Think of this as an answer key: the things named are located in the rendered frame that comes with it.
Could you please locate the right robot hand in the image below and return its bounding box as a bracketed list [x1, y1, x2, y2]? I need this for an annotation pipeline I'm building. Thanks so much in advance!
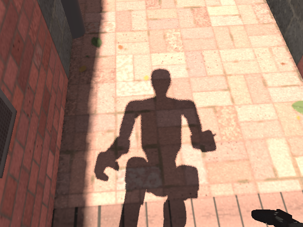
[251, 209, 303, 227]

